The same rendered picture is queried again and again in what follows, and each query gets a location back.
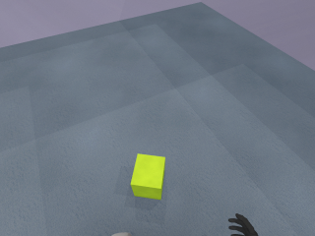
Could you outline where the right robot hand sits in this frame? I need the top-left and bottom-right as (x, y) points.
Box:
(228, 213), (258, 236)

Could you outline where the carton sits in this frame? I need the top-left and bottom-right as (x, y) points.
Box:
(130, 153), (165, 200)

